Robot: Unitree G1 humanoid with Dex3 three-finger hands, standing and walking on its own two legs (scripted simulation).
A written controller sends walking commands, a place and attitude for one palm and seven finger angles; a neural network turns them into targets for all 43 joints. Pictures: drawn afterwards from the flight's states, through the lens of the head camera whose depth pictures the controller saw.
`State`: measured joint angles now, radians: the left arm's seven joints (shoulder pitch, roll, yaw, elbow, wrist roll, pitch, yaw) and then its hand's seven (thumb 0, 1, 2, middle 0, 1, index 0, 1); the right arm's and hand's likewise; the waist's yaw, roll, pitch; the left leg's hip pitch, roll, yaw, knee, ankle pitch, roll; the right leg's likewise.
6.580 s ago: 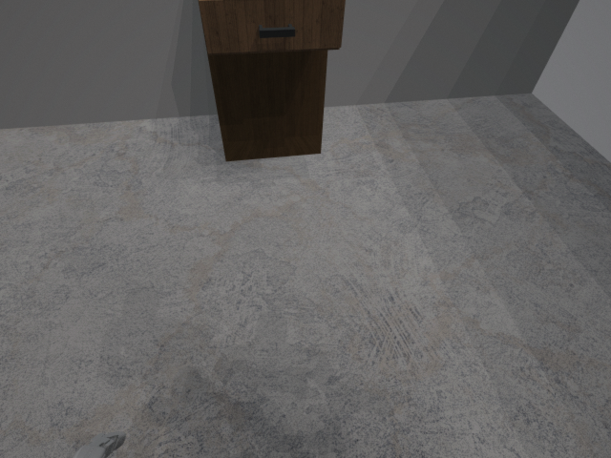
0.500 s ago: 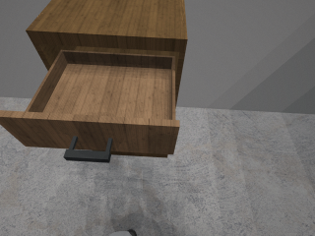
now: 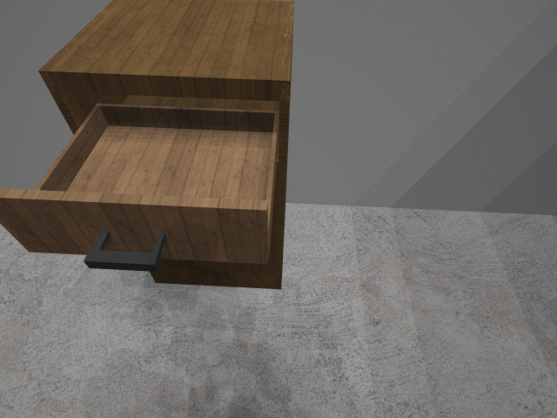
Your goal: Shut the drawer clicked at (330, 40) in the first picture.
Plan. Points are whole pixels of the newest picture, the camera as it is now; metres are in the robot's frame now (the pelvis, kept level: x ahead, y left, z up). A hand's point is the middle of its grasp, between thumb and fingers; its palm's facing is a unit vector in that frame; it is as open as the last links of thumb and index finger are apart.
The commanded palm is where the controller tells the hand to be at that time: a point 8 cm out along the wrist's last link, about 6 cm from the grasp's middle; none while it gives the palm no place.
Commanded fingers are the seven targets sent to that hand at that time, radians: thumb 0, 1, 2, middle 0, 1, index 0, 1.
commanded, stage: come to a stop and stand still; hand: left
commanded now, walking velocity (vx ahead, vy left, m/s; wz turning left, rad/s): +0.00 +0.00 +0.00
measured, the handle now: (128, 249) +0.36 +0.28 +0.00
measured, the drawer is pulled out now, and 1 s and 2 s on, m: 0.30 0.30 0.30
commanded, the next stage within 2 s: look again from close up in 0.38 s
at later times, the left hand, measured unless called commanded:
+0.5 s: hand out of the picture -0.04 +0.16 -0.17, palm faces +0.06 -0.99 -0.15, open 7.3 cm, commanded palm none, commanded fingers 0.00 0.90 0.90 -0.20 -0.30 -0.20 -0.30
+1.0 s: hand out of the picture +0.02 +0.25 -0.17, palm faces +0.02 -0.98 -0.21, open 7.3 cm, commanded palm none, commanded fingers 0.00 0.90 0.90 -0.20 -0.30 -0.20 -0.30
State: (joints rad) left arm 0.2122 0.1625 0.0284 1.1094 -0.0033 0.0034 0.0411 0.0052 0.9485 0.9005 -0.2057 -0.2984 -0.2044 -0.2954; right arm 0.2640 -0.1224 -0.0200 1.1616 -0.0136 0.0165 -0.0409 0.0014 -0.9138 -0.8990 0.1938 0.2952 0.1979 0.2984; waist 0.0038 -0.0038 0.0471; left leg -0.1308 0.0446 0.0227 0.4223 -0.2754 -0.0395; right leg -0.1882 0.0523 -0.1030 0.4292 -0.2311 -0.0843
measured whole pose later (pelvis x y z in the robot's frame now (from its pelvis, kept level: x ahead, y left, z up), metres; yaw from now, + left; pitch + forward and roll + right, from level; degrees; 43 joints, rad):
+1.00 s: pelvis +0.00 +0.08 +0.00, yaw -1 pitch -1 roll +0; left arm 0.27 0.15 0.00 1.09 0.00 -0.01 0.04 0.00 0.93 0.90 -0.20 -0.30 -0.20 -0.29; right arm 0.33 -0.13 0.02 1.10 -0.02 -0.04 -0.03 0.01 -0.92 -0.90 0.20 0.30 0.20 0.30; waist 0.00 0.02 0.02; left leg -0.13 -0.07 0.07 0.43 -0.29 0.07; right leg -0.22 -0.05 -0.04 0.48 -0.24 0.02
